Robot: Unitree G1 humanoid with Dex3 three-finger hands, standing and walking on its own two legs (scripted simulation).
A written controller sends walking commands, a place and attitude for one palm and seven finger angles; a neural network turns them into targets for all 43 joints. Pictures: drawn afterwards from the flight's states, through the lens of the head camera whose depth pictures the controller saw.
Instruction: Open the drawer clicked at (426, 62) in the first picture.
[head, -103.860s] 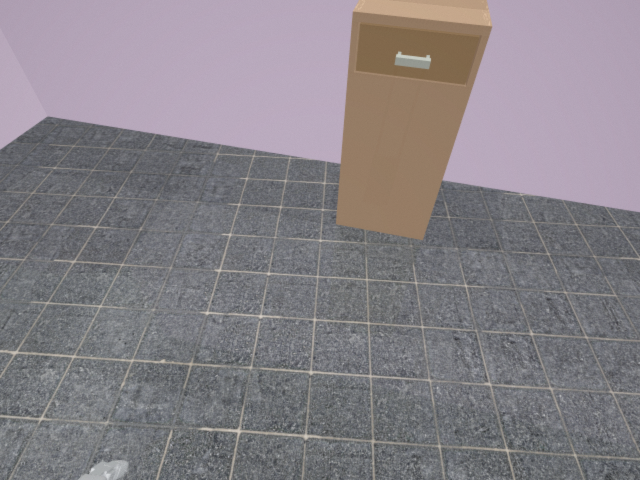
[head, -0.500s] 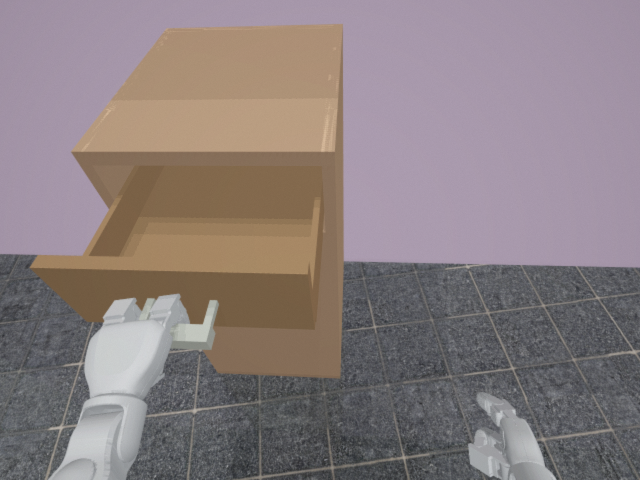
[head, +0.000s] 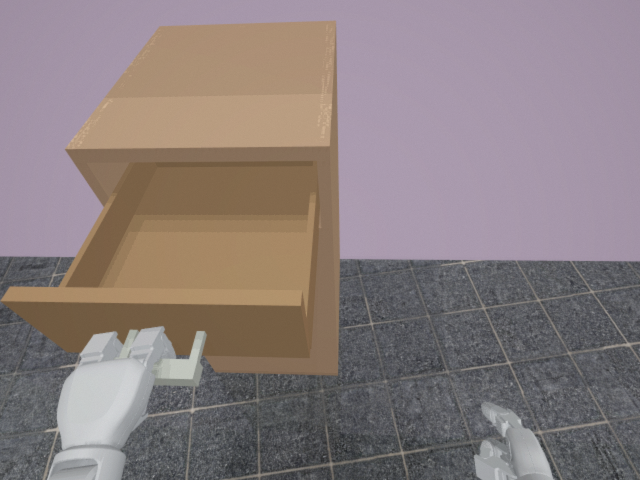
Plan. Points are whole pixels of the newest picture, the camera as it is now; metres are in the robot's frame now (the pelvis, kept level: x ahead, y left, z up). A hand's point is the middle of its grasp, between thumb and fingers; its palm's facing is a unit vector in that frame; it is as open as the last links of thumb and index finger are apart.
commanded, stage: pull the drawer open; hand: left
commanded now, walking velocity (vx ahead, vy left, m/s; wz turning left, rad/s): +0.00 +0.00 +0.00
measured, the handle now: (161, 354) +0.25 +0.23 +0.04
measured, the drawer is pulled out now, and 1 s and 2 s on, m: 0.24 0.30 0.30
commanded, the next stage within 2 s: open the thumb to release the handle in 0.78 s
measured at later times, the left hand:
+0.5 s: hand (120, 447) +0.15 +0.24 +0.02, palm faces -0.04 -0.10 -0.99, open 5.5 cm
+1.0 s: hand (100, 460) +0.13 +0.26 +0.02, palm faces +0.01 -0.02 -1.00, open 5.9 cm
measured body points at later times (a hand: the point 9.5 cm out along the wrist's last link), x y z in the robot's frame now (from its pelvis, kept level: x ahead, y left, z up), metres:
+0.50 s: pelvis +0.00 +0.00 -0.01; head +0.03 -0.02 +0.44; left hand +0.15 +0.24 +0.07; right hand +0.21 -0.22 -0.10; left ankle +0.00 +0.13 -0.71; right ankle -0.03 -0.11 -0.71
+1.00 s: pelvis -0.01 +0.00 -0.02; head +0.02 -0.03 +0.43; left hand +0.13 +0.26 +0.07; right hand +0.19 -0.22 -0.12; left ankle +0.00 +0.13 -0.71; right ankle -0.03 -0.11 -0.71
